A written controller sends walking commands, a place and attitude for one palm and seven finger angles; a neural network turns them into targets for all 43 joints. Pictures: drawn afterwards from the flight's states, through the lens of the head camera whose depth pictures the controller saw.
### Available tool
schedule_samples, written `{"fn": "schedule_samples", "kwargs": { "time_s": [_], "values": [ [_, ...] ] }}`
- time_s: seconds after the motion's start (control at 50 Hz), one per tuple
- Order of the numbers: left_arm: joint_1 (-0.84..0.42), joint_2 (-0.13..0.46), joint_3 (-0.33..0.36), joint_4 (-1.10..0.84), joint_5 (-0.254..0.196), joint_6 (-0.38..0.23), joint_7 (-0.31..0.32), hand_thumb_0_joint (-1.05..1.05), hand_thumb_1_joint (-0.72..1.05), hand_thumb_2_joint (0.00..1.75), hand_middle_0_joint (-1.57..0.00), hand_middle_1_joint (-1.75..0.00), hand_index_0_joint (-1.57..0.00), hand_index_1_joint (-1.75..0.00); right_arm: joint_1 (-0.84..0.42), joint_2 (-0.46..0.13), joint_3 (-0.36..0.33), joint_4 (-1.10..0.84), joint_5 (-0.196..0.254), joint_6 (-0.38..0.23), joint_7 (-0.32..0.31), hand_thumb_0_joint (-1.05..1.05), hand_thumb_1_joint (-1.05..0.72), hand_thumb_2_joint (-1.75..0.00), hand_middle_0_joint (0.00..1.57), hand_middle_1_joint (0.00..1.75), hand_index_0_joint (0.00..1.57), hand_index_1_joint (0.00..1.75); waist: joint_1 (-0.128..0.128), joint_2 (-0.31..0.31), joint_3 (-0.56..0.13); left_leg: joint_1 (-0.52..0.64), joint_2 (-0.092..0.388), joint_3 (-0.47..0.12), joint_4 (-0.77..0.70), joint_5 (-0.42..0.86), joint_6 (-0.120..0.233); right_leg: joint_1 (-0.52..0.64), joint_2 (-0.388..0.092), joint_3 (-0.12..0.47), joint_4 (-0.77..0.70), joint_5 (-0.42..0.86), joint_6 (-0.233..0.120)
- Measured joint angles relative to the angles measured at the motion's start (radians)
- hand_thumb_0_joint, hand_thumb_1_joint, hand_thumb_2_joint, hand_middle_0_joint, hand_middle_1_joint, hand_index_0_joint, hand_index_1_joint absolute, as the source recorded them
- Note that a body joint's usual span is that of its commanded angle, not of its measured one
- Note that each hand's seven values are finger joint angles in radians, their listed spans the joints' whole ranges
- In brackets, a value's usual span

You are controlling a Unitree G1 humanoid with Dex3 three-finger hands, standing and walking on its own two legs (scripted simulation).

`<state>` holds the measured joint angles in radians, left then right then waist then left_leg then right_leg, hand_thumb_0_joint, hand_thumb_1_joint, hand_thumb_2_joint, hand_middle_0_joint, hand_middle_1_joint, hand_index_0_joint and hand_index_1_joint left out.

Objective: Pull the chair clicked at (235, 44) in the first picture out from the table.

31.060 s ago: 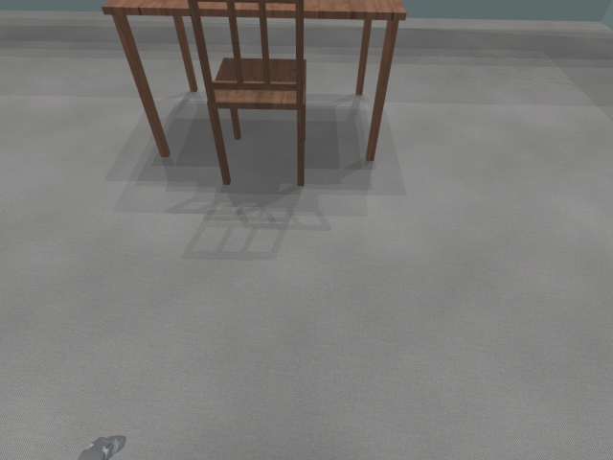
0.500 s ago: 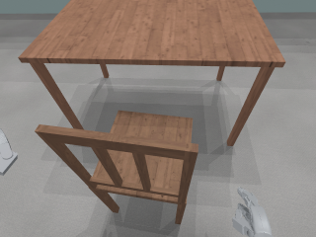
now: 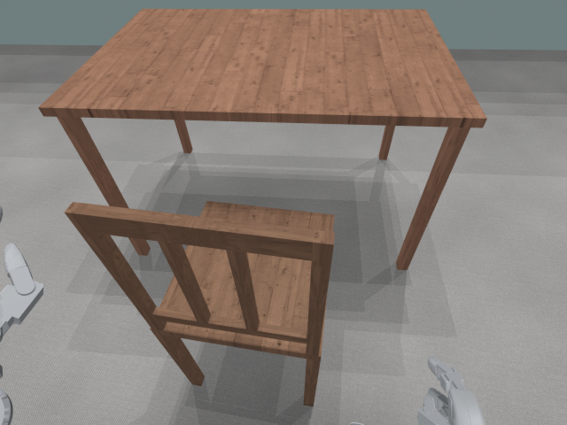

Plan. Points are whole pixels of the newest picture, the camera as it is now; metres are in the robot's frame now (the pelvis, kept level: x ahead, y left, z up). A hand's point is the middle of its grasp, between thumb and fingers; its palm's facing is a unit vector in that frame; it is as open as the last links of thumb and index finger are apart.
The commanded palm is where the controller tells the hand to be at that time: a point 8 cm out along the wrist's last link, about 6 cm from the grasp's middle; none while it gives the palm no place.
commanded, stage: step back with the hand held close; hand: left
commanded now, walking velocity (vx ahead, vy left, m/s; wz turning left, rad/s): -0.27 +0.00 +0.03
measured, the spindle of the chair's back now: (188, 284) +0.36 +0.21 -0.08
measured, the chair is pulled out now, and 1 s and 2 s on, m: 0.30 0.30 0.30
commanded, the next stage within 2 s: stop stepping back and stand still in 1.62 s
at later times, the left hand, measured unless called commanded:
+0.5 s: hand (7, 326) +0.16 +0.27 +0.18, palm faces +0.56 -0.69 -0.46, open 7.4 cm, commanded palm +0.09 +0.30 +0.19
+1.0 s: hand (15, 311) +0.18 +0.27 +0.18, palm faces +0.50 -0.72 -0.48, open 7.4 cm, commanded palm +0.08 +0.31 +0.19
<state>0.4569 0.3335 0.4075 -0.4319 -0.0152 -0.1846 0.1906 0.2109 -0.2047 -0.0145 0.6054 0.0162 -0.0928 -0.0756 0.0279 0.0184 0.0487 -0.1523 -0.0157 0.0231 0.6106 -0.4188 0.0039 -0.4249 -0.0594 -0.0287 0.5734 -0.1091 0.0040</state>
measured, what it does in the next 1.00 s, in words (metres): stands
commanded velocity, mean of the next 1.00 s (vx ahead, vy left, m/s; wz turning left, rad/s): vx -0.39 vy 0.00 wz -0.03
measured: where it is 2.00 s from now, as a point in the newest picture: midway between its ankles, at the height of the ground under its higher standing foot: outside the picture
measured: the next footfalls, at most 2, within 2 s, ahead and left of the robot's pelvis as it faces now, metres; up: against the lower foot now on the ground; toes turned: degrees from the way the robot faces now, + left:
right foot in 1.08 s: +0.07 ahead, -0.12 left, +0.00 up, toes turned +4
right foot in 1.74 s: -0.21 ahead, -0.15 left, +0.00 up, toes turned -4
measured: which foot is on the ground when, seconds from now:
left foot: down 0.00-1.00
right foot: down 0.00-1.00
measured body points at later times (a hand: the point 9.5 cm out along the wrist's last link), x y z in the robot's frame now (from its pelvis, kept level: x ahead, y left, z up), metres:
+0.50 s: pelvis -0.03 +0.00 +0.00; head -0.01 -0.02 +0.45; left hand +0.13 +0.30 +0.20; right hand +0.14 -0.24 -0.10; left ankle -0.05 +0.12 -0.72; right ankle +0.12 -0.12 -0.72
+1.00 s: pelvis -0.03 +0.00 +0.00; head +0.02 +0.02 +0.44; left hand +0.14 +0.31 +0.20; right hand +0.15 -0.24 -0.09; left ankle -0.05 +0.13 -0.72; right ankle +0.12 -0.12 -0.72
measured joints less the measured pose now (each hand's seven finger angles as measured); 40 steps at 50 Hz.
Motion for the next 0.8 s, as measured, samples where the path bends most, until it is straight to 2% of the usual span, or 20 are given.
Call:
{"fn": "schedule_samples", "kwargs": {
  "time_s": [0.08, 0.18, 0.24, 0.28, 0.38, 0.44, 0.5, 0.58, 0.66, 0.72, 0.8],
  "values": [
    [0.012, 0.032, -0.008, -0.028, 0.006, 0.0, -0.005, 0.02, 0.89, 0.9, -0.21, -0.3, -0.21, -0.3, -0.02, -0.016, 0.005, -0.011, -0.001, 0.015, 0.006, 0.01, -0.9, -0.9, 0.21, 0.3, 0.2, 0.3, -0.018, -0.015, 0.025, -0.049, 0.007, -0.005, -0.003, 0.026, 0.008, -0.016, 0.008, -0.008, -0.066, 0.055, -0.007],
    [0.101, 0.105, 0.037, -0.09, 0.01, -0.021, -0.002, 0.02, 0.89, 0.9, -0.21, -0.3, -0.21, -0.3, 0.005, -0.024, -0.006, -0.028, 0.007, 0.017, 0.007, 0.01, -0.9, -0.9, 0.21, 0.3, 0.2, 0.3, -0.04, -0.031, 0.026, -0.077, 0.013, -0.014, -0.034, 0.069, -0.002, -0.03, 0.017, -0.008, -0.105, 0.022, 0.004],
    [0.131, 0.146, 0.074, -0.117, 0.009, -0.032, 0.003, 0.02, 0.89, 0.9, -0.21, -0.3, -0.21, -0.3, 0.031, -0.022, -0.018, -0.027, 0.009, 0.011, 0.007, 0.01, -0.9, -0.9, 0.21, 0.3, 0.2, 0.3, -0.041, -0.053, 0.02, -0.083, -0.007, -0.02, -0.014, 0.065, -0.01, -0.032, 0.003, 0.005, -0.101, 0.112, 0.002],
    [0.127, 0.14, 0.081, -0.106, 0.012, -0.042, 0.005, 0.01, 0.89, 0.9, -0.21, -0.3, -0.21, -0.3, 0.035, -0.025, -0.026, -0.008, 0.008, 0.009, 0.006, 0.01, -0.9, -0.9, 0.21, 0.3, 0.2, 0.3, -0.034, -0.048, 0.012, -0.081, -0.01, -0.02, 0.004, 0.053, -0.009, -0.035, 0.001, 0.006, -0.073, 0.097, -0.004],
    [0.074, 0.083, 0.071, -0.042, 0.022, -0.044, 0.018, 0.01, 0.89, 0.9, -0.21, -0.3, -0.21, -0.3, 0.05, -0.028, -0.035, 0.012, 0.01, -0.002, 0.003, 0.01, -0.9, -0.9, 0.21, 0.3, 0.2, 0.3, -0.018, -0.019, -0.023, -0.098, -0.009, -0.022, 0.057, 0.018, -0.001, -0.058, 0.01, 0.023, -0.002, 0.044, 0.001],
    [0.033, 0.042, 0.047, -0.017, 0.021, -0.032, 0.02, 0.01, 0.89, 0.9, -0.21, -0.3, -0.21, -0.3, 0.037, -0.029, -0.029, 0.022, 0.002, -0.001, 0.008, 0.01, -0.9, -0.9, 0.21, 0.3, 0.2, 0.3, -0.005, -0.009, -0.026, -0.116, -0.003, -0.016, 0.072, 0.01, 0.007, -0.07, 0.012, 0.023, 0.0, 0.041, -0.002],
    [0.006, 0.024, 0.018, -0.02, 0.02, -0.02, 0.018, 0.01, 0.89, 0.9, -0.21, -0.3, -0.21, -0.3, 0.014, -0.027, -0.019, 0.023, -0.004, 0.002, 0.016, 0.01, -0.9, -0.9, 0.21, 0.3, 0.2, 0.3, -0.005, -0.013, -0.012, -0.137, 0.002, -0.012, 0.068, 0.012, 0.013, -0.077, 0.011, 0.02, -0.027, 0.052, -0.001],
    [0.025, 0.054, 0.013, -0.071, 0.02, -0.023, 0.012, 0.02, 0.89, 0.9, -0.21, -0.3, -0.21, -0.3, -0.011, -0.013, -0.009, 0.007, -0.008, 0.002, 0.023, 0.01, -0.9, -0.9, 0.21, 0.3, 0.2, 0.3, -0.021, -0.038, 0.01, -0.158, 0.006, -0.004, 0.035, 0.054, 0.013, -0.089, 0.008, 0.02, -0.062, 0.043, 0.004],
    [0.077, 0.121, 0.063, -0.132, 0.024, -0.046, 0.005, 0.02, 0.89, 0.9, -0.21, -0.3, -0.21, -0.3, -0.008, 0.007, -0.013, -0.011, -0.006, -0.009, 0.026, 0.01, -0.9, -0.9, 0.21, 0.3, 0.2, 0.3, -0.039, -0.075, 0.024, -0.168, -0.005, -0.009, 0.053, 0.063, -0.006, -0.099, 0.007, 0.042, -0.041, 0.089, 0.014],
    [0.094, 0.136, 0.099, -0.139, 0.028, -0.063, 0.002, 0.02, 0.89, 0.9, -0.21, -0.3, -0.21, -0.3, 0.005, 0.013, -0.022, -0.007, -0.004, -0.019, 0.021, 0.01, -0.9, -0.9, 0.21, 0.3, 0.2, 0.3, -0.034, -0.074, 0.014, -0.168, -0.004, -0.011, 0.103, 0.023, -0.007, -0.113, 0.011, 0.046, 0.033, 0.043, 0.013],
    [0.06, 0.107, 0.121, -0.116, 0.021, -0.072, 0.008, 0.01, 0.89, 0.9, -0.21, -0.3, -0.21, -0.3, 0.015, 0.016, -0.031, 0.014, -0.004, -0.031, 0.013, 0.01, -0.9, -0.9, 0.21, 0.3, 0.2, 0.3, -0.013, -0.059, -0.007, -0.162, 0.007, -0.007, 0.162, -0.031, -0.012, -0.128, 0.023, 0.05, 0.124, -0.024, 0.004]
  ]
}}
